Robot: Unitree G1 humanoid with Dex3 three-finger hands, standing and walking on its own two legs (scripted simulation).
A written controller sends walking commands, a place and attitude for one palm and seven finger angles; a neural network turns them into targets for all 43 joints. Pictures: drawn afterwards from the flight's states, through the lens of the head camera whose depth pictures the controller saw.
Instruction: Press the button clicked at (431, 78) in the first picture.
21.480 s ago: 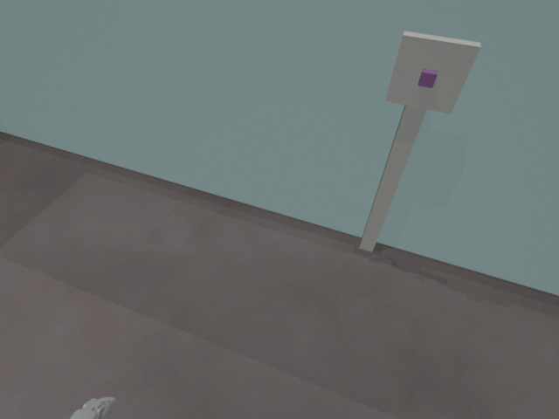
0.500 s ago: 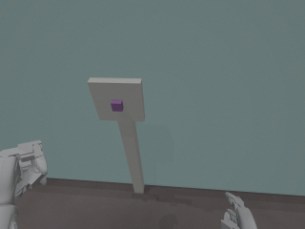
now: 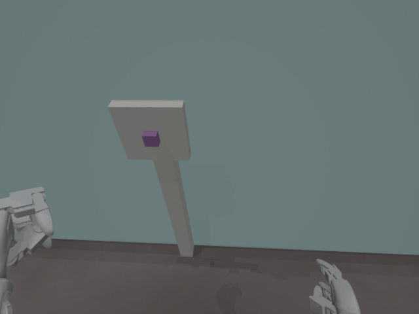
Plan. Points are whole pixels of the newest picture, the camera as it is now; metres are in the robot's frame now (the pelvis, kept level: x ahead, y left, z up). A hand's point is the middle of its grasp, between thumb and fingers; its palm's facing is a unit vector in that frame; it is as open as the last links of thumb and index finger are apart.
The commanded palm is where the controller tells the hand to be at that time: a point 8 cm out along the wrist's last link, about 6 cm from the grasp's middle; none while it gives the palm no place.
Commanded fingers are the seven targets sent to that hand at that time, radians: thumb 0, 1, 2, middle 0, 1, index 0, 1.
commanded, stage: step back with the hand held close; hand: left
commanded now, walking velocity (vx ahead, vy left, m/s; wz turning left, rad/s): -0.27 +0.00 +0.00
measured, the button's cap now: (151, 137) +0.51 +0.20 +0.05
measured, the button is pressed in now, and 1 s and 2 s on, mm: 0 0 0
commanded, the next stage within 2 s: stop stepping back and stand still in 0.98 s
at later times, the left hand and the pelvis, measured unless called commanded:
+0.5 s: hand (1, 276) +0.13 +0.28 +0.15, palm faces +0.32 -0.80 -0.50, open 3.1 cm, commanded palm +0.06 +0.32 +0.17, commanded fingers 0.00 0.90 0.90 -1.30 -1.50 -1.30 -1.50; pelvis -0.07 +0.04 -0.01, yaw +0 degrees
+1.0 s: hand out of the picture +0.02 +0.30 +0.17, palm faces +0.36 -0.81 -0.47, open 3.1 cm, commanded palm -0.04 +0.34 +0.17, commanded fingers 0.00 0.90 0.90 -1.30 -1.50 -1.30 -1.50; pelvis -0.17 +0.06 -0.02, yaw +0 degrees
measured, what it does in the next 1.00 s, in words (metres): walks backwards: right foot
